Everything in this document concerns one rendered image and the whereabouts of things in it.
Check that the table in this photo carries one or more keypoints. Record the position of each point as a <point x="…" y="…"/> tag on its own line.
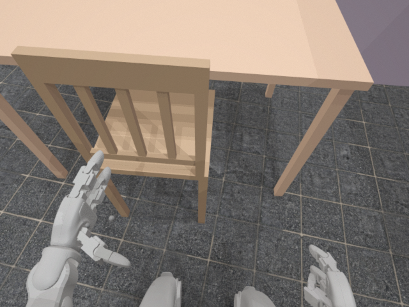
<point x="287" y="42"/>

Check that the left robot thigh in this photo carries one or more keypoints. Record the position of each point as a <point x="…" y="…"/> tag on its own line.
<point x="165" y="291"/>

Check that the left robot forearm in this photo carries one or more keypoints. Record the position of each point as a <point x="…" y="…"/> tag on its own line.
<point x="52" y="280"/>

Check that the right robot hand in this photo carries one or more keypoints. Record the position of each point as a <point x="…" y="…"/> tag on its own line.
<point x="334" y="291"/>

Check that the right robot thigh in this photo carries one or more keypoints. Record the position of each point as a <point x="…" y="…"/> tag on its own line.
<point x="252" y="298"/>

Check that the robot thigh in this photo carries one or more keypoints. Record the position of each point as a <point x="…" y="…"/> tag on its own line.
<point x="252" y="298"/>
<point x="165" y="291"/>

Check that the chair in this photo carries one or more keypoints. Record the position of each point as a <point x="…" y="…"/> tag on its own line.
<point x="160" y="121"/>

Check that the left robot hand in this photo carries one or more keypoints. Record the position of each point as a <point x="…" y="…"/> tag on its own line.
<point x="79" y="208"/>

